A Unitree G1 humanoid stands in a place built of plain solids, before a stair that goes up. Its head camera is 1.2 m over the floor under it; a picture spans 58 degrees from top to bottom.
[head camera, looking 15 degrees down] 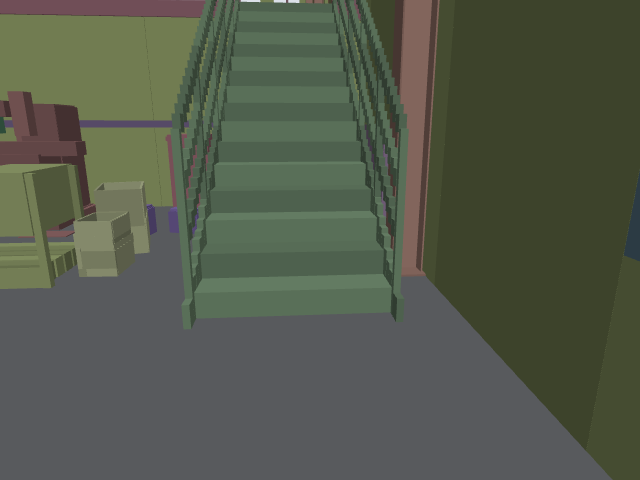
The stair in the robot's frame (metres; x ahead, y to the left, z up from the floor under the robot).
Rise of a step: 0.17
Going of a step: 0.26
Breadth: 1.36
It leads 4 degrees to the left of straight ahead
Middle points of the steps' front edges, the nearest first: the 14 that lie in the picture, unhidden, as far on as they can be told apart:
2.59 0.16 0.18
2.85 0.18 0.35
3.11 0.20 0.53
3.38 0.22 0.70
3.64 0.24 0.88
3.91 0.26 1.05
4.17 0.28 1.23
4.43 0.30 1.40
4.70 0.32 1.58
4.96 0.34 1.75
5.23 0.36 1.93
5.49 0.38 2.10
5.76 0.40 2.28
6.02 0.42 2.45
